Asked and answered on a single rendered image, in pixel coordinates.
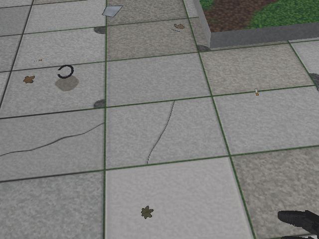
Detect robot right hand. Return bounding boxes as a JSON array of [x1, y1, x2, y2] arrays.
[[277, 210, 319, 239]]

